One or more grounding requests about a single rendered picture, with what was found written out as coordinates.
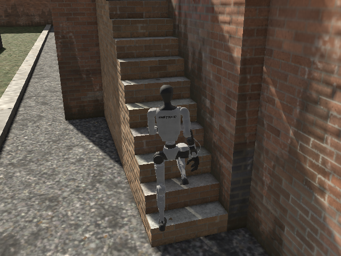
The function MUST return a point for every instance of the stairs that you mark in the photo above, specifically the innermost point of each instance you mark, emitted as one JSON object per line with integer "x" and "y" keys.
{"x": 138, "y": 55}

